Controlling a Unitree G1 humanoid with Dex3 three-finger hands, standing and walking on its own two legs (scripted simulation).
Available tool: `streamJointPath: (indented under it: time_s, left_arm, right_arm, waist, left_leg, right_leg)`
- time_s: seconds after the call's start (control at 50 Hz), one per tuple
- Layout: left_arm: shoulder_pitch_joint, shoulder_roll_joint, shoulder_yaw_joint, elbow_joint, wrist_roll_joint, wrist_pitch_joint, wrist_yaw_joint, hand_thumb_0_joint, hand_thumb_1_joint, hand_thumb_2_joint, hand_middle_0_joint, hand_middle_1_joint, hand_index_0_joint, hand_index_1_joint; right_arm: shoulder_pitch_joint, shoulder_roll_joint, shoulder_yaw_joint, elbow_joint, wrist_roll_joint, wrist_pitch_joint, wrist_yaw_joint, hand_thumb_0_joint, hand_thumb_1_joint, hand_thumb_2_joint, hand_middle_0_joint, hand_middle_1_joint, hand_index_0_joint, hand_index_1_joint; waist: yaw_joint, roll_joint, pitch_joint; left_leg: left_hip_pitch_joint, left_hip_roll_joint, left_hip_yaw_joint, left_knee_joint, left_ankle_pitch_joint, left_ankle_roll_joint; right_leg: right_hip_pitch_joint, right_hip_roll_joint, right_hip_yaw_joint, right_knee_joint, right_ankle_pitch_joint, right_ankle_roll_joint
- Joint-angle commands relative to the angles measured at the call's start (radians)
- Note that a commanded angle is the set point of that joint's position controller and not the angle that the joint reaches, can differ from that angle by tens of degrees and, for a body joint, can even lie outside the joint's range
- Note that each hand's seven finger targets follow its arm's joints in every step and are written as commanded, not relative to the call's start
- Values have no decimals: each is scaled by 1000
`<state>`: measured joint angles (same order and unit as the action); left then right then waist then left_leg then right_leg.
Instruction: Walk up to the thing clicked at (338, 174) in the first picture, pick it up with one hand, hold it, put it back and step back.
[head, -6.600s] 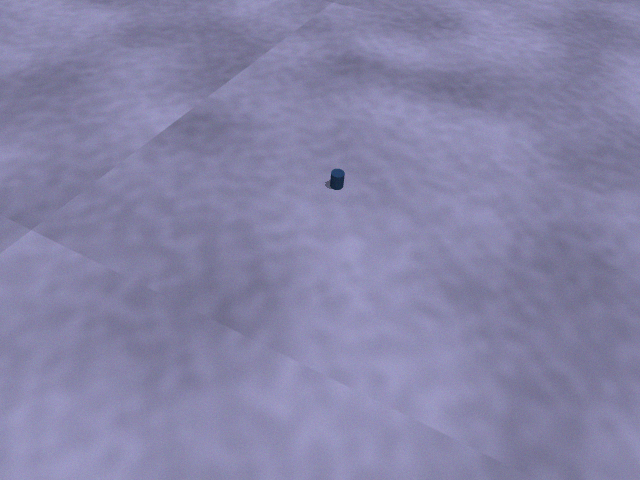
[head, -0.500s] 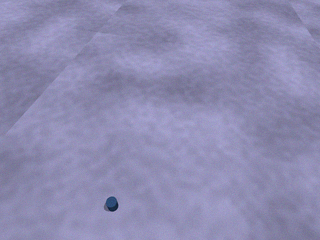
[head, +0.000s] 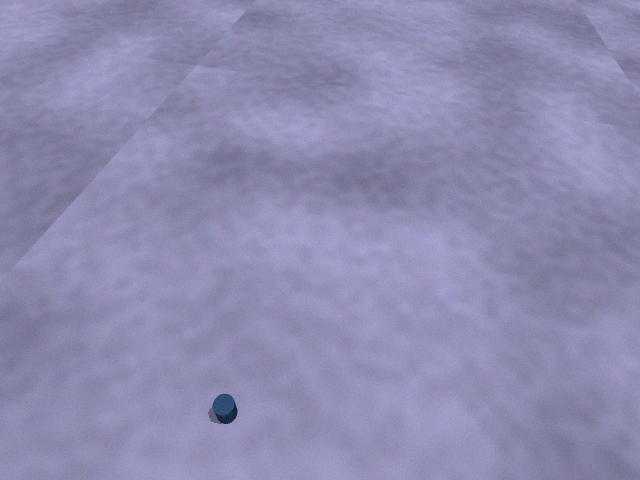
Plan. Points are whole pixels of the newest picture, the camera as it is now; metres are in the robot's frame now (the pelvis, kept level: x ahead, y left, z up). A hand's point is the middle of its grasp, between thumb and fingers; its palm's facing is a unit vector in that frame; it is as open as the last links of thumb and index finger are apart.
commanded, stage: stand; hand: left
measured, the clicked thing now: (225, 408) +0.46 +0.23 -0.75
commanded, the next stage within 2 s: rise first in 1.62 s
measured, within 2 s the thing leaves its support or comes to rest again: neither
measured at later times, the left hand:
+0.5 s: hand out of the picture +0.07 +0.26 -0.16, palm faces -0.03 -0.94 -0.35, open 7.4 cm
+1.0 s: hand out of the picture +0.08 +0.25 -0.16, palm faces -0.03 -0.94 -0.35, open 7.4 cm
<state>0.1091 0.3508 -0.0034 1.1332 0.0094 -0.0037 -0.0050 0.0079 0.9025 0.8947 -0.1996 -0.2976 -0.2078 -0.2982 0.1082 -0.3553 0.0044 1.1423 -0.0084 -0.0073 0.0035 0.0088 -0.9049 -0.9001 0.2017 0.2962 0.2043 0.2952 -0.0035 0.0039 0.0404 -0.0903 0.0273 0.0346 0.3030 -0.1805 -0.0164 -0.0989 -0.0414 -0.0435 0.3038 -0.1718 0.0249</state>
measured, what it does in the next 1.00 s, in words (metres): stands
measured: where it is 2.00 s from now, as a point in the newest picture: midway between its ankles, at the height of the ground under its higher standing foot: outside the picture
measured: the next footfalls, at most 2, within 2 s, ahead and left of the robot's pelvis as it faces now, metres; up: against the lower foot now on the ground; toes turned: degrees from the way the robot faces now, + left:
none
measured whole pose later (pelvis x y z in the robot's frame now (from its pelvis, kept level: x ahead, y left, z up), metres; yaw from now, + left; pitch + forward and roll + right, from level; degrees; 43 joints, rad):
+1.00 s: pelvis +0.01 +0.00 +0.00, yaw +0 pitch -2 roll +0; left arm 0.11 0.35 0.00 1.13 0.01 0.00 0.00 0.01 0.90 0.89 -0.20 -0.30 -0.21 -0.30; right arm 0.11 -0.36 0.01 1.13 -0.01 -0.01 0.00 0.01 -0.90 -0.90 0.20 0.30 0.20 0.30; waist 0.00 0.00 0.04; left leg -0.08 0.03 0.04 0.30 -0.19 -0.02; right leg -0.09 -0.04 -0.04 0.31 -0.18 0.03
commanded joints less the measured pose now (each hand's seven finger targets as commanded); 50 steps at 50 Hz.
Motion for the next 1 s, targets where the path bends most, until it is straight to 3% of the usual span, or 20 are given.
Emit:
streamJointPath:
  time_s: [0.0,0.98]
  left_arm:
    - [-31,211,42,-52,0,-26,13,0,900,900,-200,-300,-200,-300]
    - [-24,215,44,-60,1,-24,15,0,900,900,-200,-300,-200,-301]
  right_arm:
    - [-48,-212,-43,-60,-2,-23,-10,0,-900,-900,200,300,200,300]
    - [-34,-206,-39,-66,-2,-24,-13,0,-900,-900,200,300,200,300]
  waist:
    - [6,-6,-65]
    - [4,0,-63]
  left_leg:
    - [1,117,-94,-47,153,27]
    - [5,115,-88,-43,175,26]
  right_leg:
    - [10,-105,85,-43,124,-37]
    - [18,-111,90,-37,167,-37]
